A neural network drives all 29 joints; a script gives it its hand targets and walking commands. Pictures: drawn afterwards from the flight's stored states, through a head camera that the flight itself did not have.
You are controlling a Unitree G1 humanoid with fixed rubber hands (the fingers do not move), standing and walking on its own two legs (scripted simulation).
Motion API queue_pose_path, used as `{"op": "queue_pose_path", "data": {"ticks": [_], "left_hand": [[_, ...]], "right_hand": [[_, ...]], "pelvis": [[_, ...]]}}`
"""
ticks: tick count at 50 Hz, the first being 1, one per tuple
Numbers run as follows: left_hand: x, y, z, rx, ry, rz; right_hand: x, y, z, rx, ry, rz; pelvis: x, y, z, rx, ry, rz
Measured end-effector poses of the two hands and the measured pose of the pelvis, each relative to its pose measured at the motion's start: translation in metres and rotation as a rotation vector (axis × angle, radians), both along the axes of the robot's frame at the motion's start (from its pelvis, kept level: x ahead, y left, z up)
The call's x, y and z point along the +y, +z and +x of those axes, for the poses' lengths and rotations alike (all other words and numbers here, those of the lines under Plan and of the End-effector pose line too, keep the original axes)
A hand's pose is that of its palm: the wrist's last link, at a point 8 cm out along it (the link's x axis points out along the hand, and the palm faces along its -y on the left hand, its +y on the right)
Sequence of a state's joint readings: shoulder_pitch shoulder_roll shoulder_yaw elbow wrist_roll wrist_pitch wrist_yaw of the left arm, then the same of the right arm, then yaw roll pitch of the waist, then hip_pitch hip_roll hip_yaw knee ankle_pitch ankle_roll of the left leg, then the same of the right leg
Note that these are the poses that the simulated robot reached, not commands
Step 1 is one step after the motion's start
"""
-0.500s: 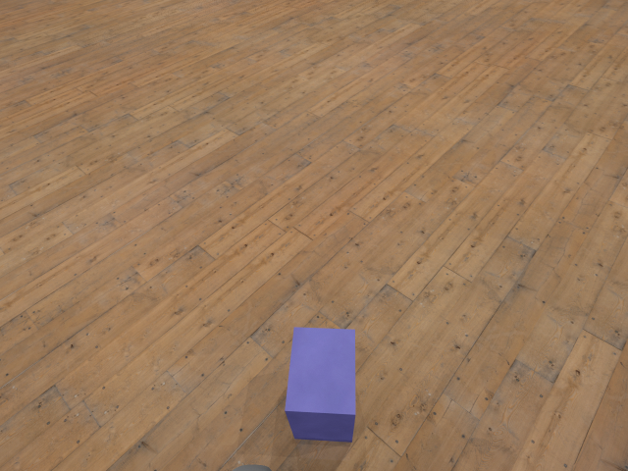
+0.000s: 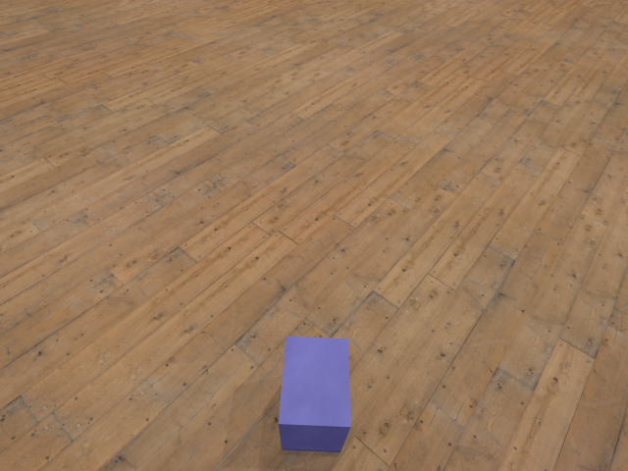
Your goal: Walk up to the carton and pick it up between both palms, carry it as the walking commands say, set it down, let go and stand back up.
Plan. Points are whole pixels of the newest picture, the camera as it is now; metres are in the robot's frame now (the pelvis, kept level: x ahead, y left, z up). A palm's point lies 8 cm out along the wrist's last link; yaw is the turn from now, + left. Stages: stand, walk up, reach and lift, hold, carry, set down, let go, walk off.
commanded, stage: walk up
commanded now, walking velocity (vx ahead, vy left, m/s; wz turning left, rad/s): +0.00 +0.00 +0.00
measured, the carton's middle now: (314, 396) +0.42 +0.00 -0.64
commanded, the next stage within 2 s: stand in 0.30 s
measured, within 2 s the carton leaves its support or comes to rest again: neither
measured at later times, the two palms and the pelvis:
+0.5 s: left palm out of the picture +0.01 +0.22 -0.14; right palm out of the picture -0.01 -0.24 -0.14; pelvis +0.01 -0.01 +0.00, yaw +0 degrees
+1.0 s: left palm out of the picture +0.14 +0.20 -0.16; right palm out of the picture +0.14 -0.22 -0.16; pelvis -0.04 -0.01 -0.05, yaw +2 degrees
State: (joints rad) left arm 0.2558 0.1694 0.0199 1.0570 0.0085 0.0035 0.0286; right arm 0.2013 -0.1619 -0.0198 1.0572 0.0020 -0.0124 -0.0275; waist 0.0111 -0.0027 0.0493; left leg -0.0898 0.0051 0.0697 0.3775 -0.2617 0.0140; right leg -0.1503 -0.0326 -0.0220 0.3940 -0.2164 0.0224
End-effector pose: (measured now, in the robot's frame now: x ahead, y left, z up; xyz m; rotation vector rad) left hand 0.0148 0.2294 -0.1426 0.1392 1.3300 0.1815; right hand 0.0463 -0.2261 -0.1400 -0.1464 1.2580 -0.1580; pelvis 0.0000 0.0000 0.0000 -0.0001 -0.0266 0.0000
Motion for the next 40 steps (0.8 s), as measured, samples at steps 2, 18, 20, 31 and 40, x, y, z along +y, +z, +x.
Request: {"op": "queue_pose_path", "data": {"ticks": [2, 18, 20, 31, 40], "left_hand": [[-0.001, 0.002, 0.001, 0.003, 0.001, 0.006], [-0.011, -0.001, -0.003, 0.044, 0.010, 0.003], [-0.012, -0.002, -0.004, 0.049, 0.011, 0.002], [-0.003, 0.001, 0.100, -0.114, -0.042, 0.009], [-0.016, 0.015, 0.135, -0.020, -0.065, -0.022]], "right_hand": [[0.000, -0.001, -0.003, 0.013, -0.006, 0.005], [-0.012, -0.003, -0.043, 0.144, -0.042, -0.011], [-0.012, -0.003, -0.047, 0.155, -0.043, -0.010], [-0.020, -0.005, 0.063, -0.028, 0.002, -0.011], [-0.001, 0.012, 0.120, 0.027, 0.037, 0.021]], "pelvis": [[-0.001, 0.001, 0.002, 0.002, 0.001, -0.002], [-0.012, 0.002, 0.011, 0.008, 0.006, -0.004], [-0.012, 0.002, 0.011, 0.008, 0.006, -0.004], [-0.010, -0.021, -0.006, 0.126, 0.029, -0.011], [-0.009, -0.019, -0.006, 0.244, 0.026, -0.014]]}}
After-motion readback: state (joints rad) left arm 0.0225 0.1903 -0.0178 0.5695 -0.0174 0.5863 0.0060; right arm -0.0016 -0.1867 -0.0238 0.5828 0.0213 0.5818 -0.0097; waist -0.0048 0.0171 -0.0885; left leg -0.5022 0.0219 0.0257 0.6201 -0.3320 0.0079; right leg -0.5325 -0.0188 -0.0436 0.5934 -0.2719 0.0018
